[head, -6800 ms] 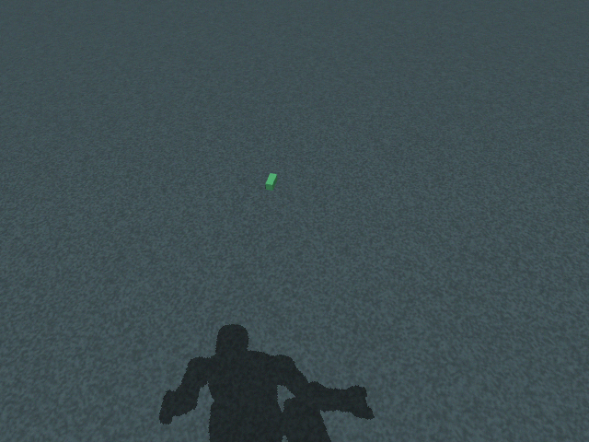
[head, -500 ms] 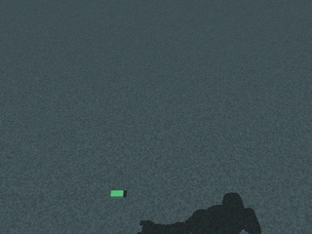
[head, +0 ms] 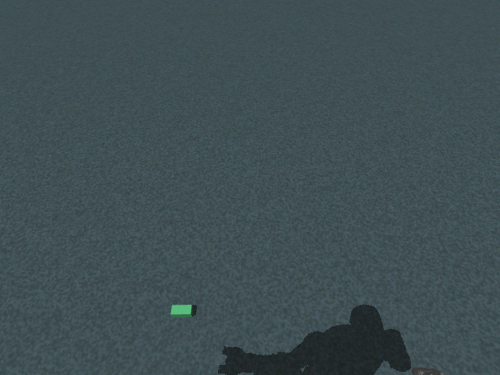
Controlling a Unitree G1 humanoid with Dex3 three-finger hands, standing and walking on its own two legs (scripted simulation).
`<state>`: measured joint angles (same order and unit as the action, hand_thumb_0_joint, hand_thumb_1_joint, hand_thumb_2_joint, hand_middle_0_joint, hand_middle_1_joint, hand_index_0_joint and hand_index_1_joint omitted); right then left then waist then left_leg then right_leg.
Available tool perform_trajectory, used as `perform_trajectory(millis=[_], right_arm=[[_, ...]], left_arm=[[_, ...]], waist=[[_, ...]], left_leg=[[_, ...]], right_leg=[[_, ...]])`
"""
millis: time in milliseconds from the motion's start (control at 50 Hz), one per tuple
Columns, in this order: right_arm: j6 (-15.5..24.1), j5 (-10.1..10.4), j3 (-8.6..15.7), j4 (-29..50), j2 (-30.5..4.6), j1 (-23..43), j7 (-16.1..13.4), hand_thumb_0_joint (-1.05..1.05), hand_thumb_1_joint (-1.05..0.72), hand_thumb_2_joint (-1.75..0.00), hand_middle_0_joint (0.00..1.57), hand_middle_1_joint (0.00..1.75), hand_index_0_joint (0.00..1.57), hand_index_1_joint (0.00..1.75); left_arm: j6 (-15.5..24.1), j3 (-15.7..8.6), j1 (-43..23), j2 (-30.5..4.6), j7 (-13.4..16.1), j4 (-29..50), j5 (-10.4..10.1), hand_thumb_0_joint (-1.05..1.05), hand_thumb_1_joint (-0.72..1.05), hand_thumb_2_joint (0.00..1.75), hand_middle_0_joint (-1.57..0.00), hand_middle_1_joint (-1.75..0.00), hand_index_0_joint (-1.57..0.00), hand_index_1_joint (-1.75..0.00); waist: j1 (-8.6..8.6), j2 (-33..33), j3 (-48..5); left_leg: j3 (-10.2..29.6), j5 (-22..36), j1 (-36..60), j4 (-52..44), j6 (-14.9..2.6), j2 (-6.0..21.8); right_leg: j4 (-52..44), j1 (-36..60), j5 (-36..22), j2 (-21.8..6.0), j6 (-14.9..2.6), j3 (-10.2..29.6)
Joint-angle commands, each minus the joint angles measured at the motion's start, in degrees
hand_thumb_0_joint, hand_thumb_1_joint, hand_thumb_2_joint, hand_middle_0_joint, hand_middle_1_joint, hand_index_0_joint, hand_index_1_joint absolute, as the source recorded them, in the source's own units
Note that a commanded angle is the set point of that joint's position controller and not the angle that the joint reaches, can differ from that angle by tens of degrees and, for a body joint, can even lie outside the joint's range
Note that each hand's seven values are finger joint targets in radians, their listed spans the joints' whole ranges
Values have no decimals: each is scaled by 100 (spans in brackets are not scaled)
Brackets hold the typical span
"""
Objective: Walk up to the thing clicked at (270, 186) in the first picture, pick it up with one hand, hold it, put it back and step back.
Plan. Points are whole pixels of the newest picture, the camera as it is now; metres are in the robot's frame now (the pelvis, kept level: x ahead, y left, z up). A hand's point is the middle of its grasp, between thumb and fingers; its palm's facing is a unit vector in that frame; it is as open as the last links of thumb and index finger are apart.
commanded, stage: stand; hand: left
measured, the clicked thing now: (182, 311) +0.46 +0.27 -0.76
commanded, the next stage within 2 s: none
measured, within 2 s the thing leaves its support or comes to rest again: neither
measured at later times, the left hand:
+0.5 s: hand out of the picture +0.08 +0.25 -0.16, palm faces -0.03 -0.94 -0.35, open 7.4 cm
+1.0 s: hand out of the picture +0.08 +0.25 -0.16, palm faces -0.04 -0.94 -0.35, open 7.4 cm
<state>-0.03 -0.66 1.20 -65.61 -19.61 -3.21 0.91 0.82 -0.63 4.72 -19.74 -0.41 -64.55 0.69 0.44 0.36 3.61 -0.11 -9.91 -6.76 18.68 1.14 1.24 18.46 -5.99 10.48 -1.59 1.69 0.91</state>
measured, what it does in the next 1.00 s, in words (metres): stands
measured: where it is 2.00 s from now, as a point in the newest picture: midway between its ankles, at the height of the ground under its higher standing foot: outside the picture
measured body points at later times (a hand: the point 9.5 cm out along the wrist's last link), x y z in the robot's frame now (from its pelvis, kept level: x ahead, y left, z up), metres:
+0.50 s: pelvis +0.00 -0.01 +0.00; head +0.01 -0.01 +0.45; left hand +0.08 +0.30 -0.13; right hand +0.08 -0.31 -0.13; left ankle +0.00 +0.13 -0.75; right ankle +0.00 -0.14 -0.75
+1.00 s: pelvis +0.00 -0.01 +0.00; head +0.01 -0.01 +0.45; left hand +0.08 +0.30 -0.13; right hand +0.07 -0.31 -0.13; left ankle +0.00 +0.13 -0.75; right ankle +0.00 -0.14 -0.75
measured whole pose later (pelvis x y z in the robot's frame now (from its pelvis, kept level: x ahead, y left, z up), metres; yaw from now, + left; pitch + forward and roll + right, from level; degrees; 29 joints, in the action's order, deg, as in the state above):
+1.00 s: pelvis +0.00 -0.01 +0.00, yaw +0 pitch -2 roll +0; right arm -0.2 -0.7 0.6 -65.7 -20.1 -5.6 0.8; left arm 0.6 0.0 6.7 -20.4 -0.4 -64.3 0.7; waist 0.2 -0.1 3.3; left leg -0.1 -10.1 -6.2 18.5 1.7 2.0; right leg 18.7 -5.7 10.8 -0.9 1.0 0.9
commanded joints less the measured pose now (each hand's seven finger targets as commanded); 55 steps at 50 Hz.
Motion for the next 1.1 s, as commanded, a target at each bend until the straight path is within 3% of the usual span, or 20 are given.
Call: perform_trajectory(millis=[0, 100, 260, 400, 540, 740, 980, 1080], right_arm=[[138, 28, 209, 346, -1224, 235, -95, 0, -90, -90, 20, 30, 20, 30], [133, 35, 172, 353, -1188, 202, -96, 0, -90, -90, 20, 30, 20, 30], [145, 20, 176, 349, -1248, 169, -111, 0, -90, -90, 20, 30, 20, 30], [116, 23, 166, 329, -1214, 83, -87, 0, -90, -90, 20, 30, 20, 30], [141, 19, 157, 319, -1244, 51, -93, 0, -90, -90, 20, 30, 20, 30], [139, 37, 141, 309, -1268, 27, -97, 0, -90, -90, 20, 30, 20, 30], [129, 33, 137, 338, -1264, -34, -103, 0, -90, -90, 20, 30, 20, 30], [127, 20, 132, 358, -1267, -33, -106, 0, -90, -90, 20, 30, 20, 30]], left_arm=[[109, -212, -183, -1243, 96, 376, -24, 0, 90, 90, -20, -30, -20, -30], [103, -212, -213, -1256, 91, 388, -35, 0, 90, 90, -20, -30, -20, -30], [90, -200, -162, -1264, 90, 399, -25, 0, 90, 90, -20, -30, -20, -30], [91, -181, -137, -1304, 98, 377, -20, 0, 90, 90, -20, -30, -20, -30], [90, -170, -99, -1316, 84, 398, -26, 0, 90, 90, -20, -30, -20, -30], [74, -162, -50, -1311, 83, 365, -33, 0, 90, 90, -20, -30, -20, -30], [95, -147, -39, -1323, 97, 392, -27, 0, 90, 90, -20, -30, -20, -30], [84, -140, -19, -1308, 91, 397, -26, 0, 90, 90, -20, -30, -20, -30]], waist=[[0, -34, -608], [17, -75, -500], [-4, -45, -631], [19, 103, -396], [-14, -44, -518], [-34, -43, -444], [-3, -4, -475], [-21, 2, -423]], left_leg=[[449, 975, 258, -207, -149, 617], [442, 794, 139, -247, -137, 587], [429, 1006, 289, -196, -143, 640], [453, 527, 128, -277, -136, 597], [447, 743, 170, -271, -142, 622], [473, 584, 184, -313, -156, 631], [439, 838, 230, -227, -161, 633], [433, 745, 211, -243, -152, 632]], right_leg=[[-244, -4, -955, -552, -194, 402], [-285, 16, -862, -554, -192, 413], [-233, 67, -1008, -565, -225, 399], [-361, -96, -491, -541, -220, 415], [-279, 13, -754, -560, -257, 439], [-299, -63, -538, -540, -247, 430], [-266, -46, -900, -550, -247, 433], [-286, -118, -724, -523, -249, 419]])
